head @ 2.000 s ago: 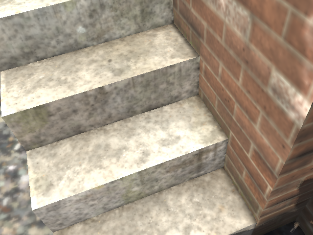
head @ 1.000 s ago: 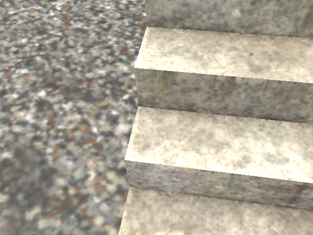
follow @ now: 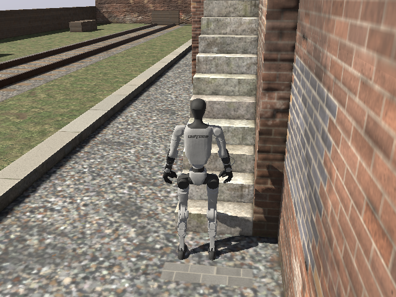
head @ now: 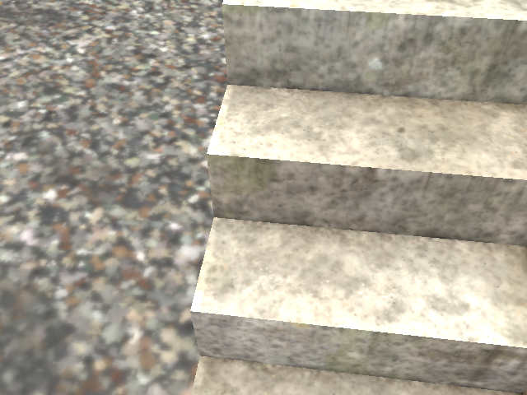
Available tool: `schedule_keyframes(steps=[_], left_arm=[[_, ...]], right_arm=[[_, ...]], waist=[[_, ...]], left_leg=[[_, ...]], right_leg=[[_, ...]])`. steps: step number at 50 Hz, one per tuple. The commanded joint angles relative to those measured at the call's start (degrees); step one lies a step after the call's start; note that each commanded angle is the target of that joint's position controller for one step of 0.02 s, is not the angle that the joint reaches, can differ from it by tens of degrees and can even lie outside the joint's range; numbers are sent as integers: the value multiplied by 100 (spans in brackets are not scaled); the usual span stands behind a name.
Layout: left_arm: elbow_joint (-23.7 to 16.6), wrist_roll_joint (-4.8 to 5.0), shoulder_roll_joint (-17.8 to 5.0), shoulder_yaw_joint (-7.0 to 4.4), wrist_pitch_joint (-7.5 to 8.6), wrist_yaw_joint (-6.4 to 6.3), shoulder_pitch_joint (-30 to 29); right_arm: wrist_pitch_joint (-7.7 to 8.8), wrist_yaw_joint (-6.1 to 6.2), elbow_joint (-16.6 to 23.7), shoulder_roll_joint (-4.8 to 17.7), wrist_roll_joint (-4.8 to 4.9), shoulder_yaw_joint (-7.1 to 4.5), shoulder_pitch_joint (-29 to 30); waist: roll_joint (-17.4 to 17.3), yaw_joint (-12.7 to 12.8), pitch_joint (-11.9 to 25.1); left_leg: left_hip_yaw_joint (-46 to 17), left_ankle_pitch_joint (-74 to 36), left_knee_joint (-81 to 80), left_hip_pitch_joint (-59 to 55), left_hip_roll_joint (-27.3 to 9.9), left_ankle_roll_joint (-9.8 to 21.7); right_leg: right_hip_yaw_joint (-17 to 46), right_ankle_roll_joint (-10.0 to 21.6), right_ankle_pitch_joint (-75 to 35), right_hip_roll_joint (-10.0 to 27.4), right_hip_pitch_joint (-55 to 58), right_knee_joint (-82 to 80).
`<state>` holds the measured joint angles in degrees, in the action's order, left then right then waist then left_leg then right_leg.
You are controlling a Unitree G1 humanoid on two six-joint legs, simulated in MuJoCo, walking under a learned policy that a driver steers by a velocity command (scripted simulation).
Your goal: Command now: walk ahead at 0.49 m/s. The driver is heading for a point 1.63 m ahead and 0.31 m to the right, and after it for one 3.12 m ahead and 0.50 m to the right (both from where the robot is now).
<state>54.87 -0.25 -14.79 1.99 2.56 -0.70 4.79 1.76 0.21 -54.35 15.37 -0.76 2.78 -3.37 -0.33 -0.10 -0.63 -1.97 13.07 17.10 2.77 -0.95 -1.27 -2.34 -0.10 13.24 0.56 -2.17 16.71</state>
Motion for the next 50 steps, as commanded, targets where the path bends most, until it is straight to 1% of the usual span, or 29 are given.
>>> schedule_keyframes(steps=[1,4,5,9,16,17,19,40,41,44,50], left_arm=[[-255,1,-685,-110,89,-6,-327],[-211,0,-703,-91,106,2,-379],[-192,10,-742,-98,117,-1,-374],[-163,-8,-747,-75,138,8,-449],[-103,-4,-791,-46,161,22,-482],[-78,14,-825,-59,159,7,-467],[-67,7,-824,-50,159,2,-485],[13,8,-908,-10,191,-2,-481],[-5,-10,-889,5,195,13,-494],[-3,2,-912,6,198,18,-483],[-7,3,-925,16,189,20,-509]], right_arm=[[88,-3,240,673,2,-114,379],[107,-16,175,690,1,-96,432],[105,-8,114,731,10,-114,391],[121,-13,21,709,17,-92,436],[145,-26,-106,742,18,-70,459],[147,-12,-136,776,31,-84,426],[148,-7,-168,773,28,-80,448],[178,-4,-350,815,36,-73,451],[177,-17,-339,794,23,-59,480],[178,-23,-342,811,31,-60,465],[171,-25,-346,822,31,-57,501]], waist=[[47,-6,376],[48,-5,359],[41,-2,376],[10,-2,279],[34,-8,364],[42,-21,421],[38,-17,333],[24,-27,421],[13,-16,375],[23,-23,506],[26,-23,492]], left_leg=[[-277,-1989,-162,-44,-549,208],[-285,-1862,-252,-22,-563,194],[-278,-1695,-271,-34,-531,176],[-295,-1586,-378,33,-542,164],[-301,-1576,-444,-6,-573,152],[-319,-1390,-474,-23,-523,128],[-323,-1341,-502,26,-521,120],[-342,-1768,-516,-102,-595,128],[-321,-1988,-481,-91,-646,148],[-313,-2075,-453,-160,-655,147],[-311,-2029,-477,-164,-659,135]], right_leg=[[394,61,-1796,619,77,-212],[411,45,-1653,628,45,-292],[419,42,-1445,593,42,-340],[435,21,-1342,614,-36,-417],[447,-2,-1314,632,-28,-477],[464,-25,-1136,585,-13,-496],[467,-33,-1078,584,-67,-518],[491,-29,-1459,640,5,-534],[473,-10,-1665,687,-5,-509],[466,-9,-1773,694,65,-482],[468,-18,-1730,697,58,-504]])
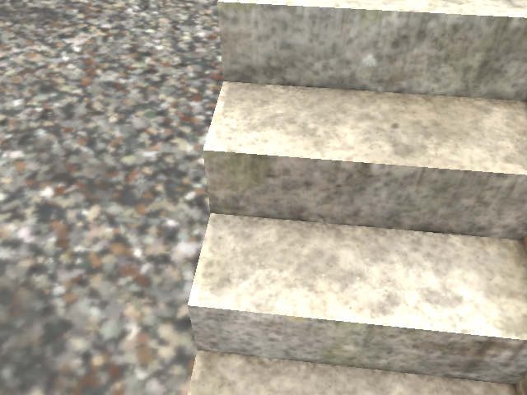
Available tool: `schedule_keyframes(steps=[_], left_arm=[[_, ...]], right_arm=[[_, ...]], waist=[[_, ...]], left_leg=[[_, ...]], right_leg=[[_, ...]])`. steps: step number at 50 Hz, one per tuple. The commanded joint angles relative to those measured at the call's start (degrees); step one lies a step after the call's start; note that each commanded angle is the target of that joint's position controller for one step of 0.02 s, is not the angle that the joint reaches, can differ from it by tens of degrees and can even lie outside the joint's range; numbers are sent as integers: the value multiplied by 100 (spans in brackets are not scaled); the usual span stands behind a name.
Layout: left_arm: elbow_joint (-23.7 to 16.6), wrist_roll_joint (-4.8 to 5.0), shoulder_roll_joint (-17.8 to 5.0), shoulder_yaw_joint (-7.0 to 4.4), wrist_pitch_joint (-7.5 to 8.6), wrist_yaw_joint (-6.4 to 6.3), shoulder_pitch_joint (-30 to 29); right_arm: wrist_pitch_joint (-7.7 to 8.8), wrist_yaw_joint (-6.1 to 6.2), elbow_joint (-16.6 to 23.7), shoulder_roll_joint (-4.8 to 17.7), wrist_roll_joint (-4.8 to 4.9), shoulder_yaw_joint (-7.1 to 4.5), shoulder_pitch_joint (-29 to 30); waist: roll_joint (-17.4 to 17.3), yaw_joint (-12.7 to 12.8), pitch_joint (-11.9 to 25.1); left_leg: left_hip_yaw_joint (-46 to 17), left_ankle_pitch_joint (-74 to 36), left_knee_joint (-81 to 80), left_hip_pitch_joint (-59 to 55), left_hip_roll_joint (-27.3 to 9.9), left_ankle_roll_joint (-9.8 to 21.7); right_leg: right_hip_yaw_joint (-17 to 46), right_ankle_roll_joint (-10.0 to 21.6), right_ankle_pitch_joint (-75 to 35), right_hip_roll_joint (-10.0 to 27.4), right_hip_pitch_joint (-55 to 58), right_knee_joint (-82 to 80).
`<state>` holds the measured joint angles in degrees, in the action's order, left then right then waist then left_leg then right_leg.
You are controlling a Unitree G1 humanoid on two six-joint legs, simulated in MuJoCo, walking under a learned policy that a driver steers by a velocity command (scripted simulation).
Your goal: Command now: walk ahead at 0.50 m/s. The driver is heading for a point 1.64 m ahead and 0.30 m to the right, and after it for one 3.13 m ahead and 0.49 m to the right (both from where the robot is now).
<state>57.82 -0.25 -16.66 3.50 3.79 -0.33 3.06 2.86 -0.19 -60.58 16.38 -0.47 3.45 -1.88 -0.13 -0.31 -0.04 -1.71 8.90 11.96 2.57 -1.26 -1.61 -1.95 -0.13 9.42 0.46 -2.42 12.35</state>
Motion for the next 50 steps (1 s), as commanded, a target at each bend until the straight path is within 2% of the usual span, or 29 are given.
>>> schedule_keyframes(steps=[1,26,27,30,34,36,41,42,47,48,50], left_arm=[[-302,3,-739,-134,66,-16,-340],[-302,1,-756,-133,68,-11,-381],[-281,22,-776,-146,64,-27,-361],[-303,-9,-744,-134,67,-19,-393],[-278,22,-773,-153,70,-29,-355],[-305,-7,-743,-138,70,-20,-394],[-282,23,-771,-156,69,-30,-354],[-307,-2,-748,-141,70,-19,-387],[-284,23,-768,-158,68,-31,-354],[-310,-2,-745,-144,70,-19,-388],[-307,0,-747,-147,72,-15,-377]], right_arm=[[61,15,277,722,2,-124,357],[66,4,249,724,1,-135,414],[67,17,232,744,16,-149,382],[65,12,239,712,-6,-139,433],[74,19,223,738,16,-157,375],[69,12,237,712,-3,-145,434],[73,20,221,738,18,-162,375],[69,11,235,717,0,-149,427],[72,20,220,735,17,-166,378],[69,11,235,714,-1,-153,430],[70,7,234,709,1,-155,414]], waist=[[5,-1,432],[2,1,412],[12,-11,459],[-7,6,306],[10,-11,477],[-6,5,332],[11,-12,480],[-5,4,361],[11,-12,475],[-5,4,358],[2,-1,410]], left_leg=[[-337,-1610,34,-145,-630,168],[-338,-1484,-47,-142,-642,148],[-363,-1308,-84,-161,-599,128],[-344,-1456,-76,-100,-642,145],[-364,-1350,-88,-176,-607,131],[-343,-1474,-77,-116,-646,144],[-363,-1358,-93,-184,-609,128],[-340,-1488,-75,-135,-649,142],[-363,-1358,-101,-186,-611,126],[-340,-1490,-82,-138,-651,140],[-340,-1538,-69,-161,-653,147]], right_leg=[[431,-15,-1345,707,83,-72],[445,-26,-1230,721,76,-139],[466,-44,-1054,680,87,-166],[453,-28,-1191,723,29,-167],[469,-41,-1098,688,105,-168],[453,-29,-1214,727,47,-167],[470,-43,-1108,691,112,-173],[451,-30,-1232,730,66,-164],[471,-45,-1107,693,111,-179],[452,-31,-1235,733,67,-170],[452,-26,-1287,734,93,-157]])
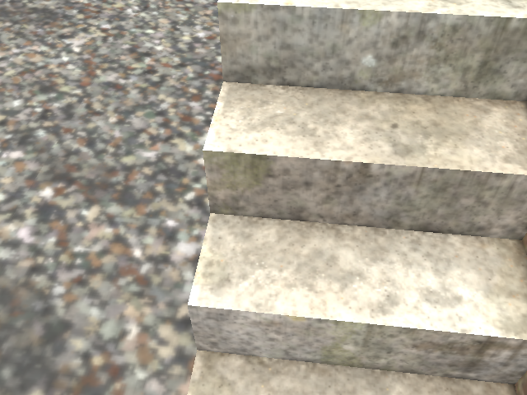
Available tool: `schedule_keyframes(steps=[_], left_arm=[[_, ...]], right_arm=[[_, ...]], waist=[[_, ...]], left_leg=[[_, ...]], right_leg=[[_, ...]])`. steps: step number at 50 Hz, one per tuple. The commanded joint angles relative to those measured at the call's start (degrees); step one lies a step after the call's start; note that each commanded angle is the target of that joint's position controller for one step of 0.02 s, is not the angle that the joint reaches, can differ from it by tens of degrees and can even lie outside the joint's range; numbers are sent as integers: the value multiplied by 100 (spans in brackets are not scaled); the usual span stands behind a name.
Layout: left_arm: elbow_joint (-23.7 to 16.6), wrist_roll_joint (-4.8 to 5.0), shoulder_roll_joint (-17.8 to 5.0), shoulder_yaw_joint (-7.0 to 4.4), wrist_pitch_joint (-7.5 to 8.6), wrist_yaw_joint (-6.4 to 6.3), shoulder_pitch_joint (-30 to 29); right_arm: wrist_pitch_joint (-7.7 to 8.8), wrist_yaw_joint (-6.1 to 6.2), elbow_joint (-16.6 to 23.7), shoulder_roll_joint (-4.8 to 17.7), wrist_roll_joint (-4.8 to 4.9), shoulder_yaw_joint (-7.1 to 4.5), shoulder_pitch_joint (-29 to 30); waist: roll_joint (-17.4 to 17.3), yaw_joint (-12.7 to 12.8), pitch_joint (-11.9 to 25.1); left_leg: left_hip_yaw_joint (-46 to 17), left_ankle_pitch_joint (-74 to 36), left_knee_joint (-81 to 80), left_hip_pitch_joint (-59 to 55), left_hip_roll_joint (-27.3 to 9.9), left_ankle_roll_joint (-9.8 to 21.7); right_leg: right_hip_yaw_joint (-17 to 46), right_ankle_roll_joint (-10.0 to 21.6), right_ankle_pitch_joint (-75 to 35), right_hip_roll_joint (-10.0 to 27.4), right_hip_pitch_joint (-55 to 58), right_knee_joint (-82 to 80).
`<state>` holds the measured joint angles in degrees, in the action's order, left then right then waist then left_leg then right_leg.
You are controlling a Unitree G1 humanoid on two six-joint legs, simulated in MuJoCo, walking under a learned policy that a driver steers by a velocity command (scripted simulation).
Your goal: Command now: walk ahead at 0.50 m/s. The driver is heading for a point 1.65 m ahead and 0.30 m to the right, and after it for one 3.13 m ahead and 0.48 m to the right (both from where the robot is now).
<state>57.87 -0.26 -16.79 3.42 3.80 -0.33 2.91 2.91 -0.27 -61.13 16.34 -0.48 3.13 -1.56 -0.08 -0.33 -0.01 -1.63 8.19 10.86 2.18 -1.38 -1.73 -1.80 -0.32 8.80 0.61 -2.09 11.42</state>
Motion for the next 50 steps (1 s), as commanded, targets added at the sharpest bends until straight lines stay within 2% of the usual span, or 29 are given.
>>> schedule_keyframes(steps=[1,5,6,12,13,19,20,27,28,34,35,42,43,50], left_arm=[[-312,2,-735,-141,71,-15,-359],[-294,25,-750,-155,66,-31,-344],[-321,-1,-727,-141,69,-20,-378],[-298,25,-746,-159,67,-32,-346],[-324,-1,-723,-145,69,-20,-380],[-300,25,-742,-163,68,-33,-346],[-327,-2,-719,-149,70,-21,-380],[-304,25,-737,-168,67,-34,-346],[-331,-2,-715,-154,70,-22,-380],[-306,25,-732,-172,68,-35,-345],[-334,-2,-710,-158,70,-23,-380],[-309,25,-727,-177,68,-35,-345],[-337,-2,-705,-163,70,-24,-379],[-312,25,-722,-182,68,-36,-343]], right_arm=[[65,14,289,715,2,-125,381],[66,27,275,734,18,-140,355],[64,18,289,713,0,-128,407],[67,27,274,730,18,-146,360],[64,18,289,709,0,-133,412],[68,27,273,727,17,-151,362],[65,18,288,706,-1,-139,414],[67,27,272,723,17,-156,364],[64,18,287,702,-1,-144,417],[68,27,270,720,17,-161,366],[65,18,286,698,-1,-149,419],[68,28,269,716,17,-166,368],[65,19,285,695,-1,-153,421],[68,28,268,713,16,-171,370]], waist=[[-2,1,413],[8,-11,468],[-10,6,352],[7,-11,472],[-10,6,355],[7,-11,473],[-10,6,356],[8,-11,471],[-10,5,354],[8,-12,473],[-9,5,356],[9,-12,472],[-9,5,355],[9,-13,472]], left_leg=[[-347,-1464,42,-124,-640,158],[-372,-1283,0,-148,-601,136],[-348,-1417,19,-101,-641,150],[-372,-1289,-7,-154,-603,135],[-348,-1421,13,-106,-643,149],[-372,-1292,-13,-158,-605,134],[-347,-1424,7,-110,-644,148],[-371,-1291,-21,-160,-606,133],[-347,-1424,0,-113,-645,147],[-371,-1298,-26,-165,-607,133],[-346,-1429,-5,-117,-646,147],[-371,-1298,-32,-167,-608,132],[-346,-1431,-10,-120,-647,146],[-370,-1301,-37,-170,-609,131]], right_leg=[[436,-9,-1224,719,64,-62],[457,-29,-1042,681,79,-93],[438,-15,-1170,721,35,-84],[458,-30,-1047,685,83,-98],[439,-17,-1175,724,40,-88],[459,-32,-1050,687,87,-102],[439,-18,-1177,727,43,-93],[459,-35,-1047,690,88,-108],[440,-21,-1176,729,45,-98],[459,-36,-1053,693,92,-112],[440,-22,-1180,731,48,-102],[459,-39,-1052,695,93,-116],[439,-25,-1181,734,50,-106],[459,-41,-1054,697,95,-120]])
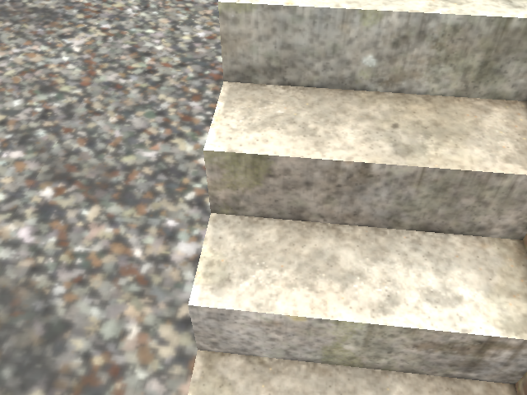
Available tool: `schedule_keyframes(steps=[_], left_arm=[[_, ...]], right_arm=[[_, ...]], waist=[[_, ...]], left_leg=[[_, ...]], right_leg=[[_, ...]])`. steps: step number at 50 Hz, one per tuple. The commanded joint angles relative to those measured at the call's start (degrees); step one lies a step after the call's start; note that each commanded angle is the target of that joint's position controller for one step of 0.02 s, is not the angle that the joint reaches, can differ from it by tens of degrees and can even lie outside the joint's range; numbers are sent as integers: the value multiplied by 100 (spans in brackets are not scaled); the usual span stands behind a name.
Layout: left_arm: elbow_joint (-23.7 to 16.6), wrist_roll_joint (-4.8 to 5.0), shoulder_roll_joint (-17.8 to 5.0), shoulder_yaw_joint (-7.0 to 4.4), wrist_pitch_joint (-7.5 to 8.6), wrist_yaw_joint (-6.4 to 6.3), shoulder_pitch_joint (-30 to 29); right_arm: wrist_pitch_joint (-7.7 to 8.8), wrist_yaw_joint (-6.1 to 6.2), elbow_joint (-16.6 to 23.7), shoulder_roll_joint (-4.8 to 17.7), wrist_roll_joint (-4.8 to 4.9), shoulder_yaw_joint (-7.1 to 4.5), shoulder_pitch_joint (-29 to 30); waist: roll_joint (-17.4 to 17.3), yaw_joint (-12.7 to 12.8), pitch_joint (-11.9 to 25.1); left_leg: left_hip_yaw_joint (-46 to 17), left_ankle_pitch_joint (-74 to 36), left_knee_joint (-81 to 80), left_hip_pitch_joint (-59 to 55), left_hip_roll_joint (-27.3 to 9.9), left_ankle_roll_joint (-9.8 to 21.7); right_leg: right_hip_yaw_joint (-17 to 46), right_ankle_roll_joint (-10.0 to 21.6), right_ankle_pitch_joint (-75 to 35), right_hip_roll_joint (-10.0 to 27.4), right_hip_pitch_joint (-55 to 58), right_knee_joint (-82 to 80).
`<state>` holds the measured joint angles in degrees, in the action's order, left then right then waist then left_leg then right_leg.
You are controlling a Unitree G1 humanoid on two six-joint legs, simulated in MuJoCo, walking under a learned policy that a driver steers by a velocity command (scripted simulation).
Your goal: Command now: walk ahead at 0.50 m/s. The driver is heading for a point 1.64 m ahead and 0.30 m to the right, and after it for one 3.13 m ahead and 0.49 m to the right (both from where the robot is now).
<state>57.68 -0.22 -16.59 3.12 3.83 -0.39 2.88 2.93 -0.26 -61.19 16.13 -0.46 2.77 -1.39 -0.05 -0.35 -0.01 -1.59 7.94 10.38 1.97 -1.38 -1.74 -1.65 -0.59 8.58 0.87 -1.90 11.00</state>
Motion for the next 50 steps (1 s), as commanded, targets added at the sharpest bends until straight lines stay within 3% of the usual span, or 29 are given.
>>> schedule_keyframes(steps=[1,25,28,50], left_arm=[[-321,-6,-722,-137,68,-19,-376],[-289,28,-724,-161,64,-36,-333],[-324,-8,-711,-152,70,-18,-366],[-303,0,-705,-154,68,-21,-364]], right_arm=[[63,18,291,712,-4,-122,407],[72,32,278,732,9,-151,374],[67,17,284,696,0,-135,393],[73,20,293,705,-1,-146,419]], waist=[[-12,6,356],[29,-10,482],[-18,-1,396],[-3,-1,419]], left_leg=[[-349,-1408,33,-103,-648,146],[-371,-1253,0,-158,-610,128],[-346,-1455,30,-117,-650,149],[-336,-1426,29,-132,-651,143]], right_leg=[[424,0,-1161,709,33,-67],[446,-15,-1017,668,87,-87],[425,2,-1218,719,67,-63],[432,2,-1202,712,82,-68]])
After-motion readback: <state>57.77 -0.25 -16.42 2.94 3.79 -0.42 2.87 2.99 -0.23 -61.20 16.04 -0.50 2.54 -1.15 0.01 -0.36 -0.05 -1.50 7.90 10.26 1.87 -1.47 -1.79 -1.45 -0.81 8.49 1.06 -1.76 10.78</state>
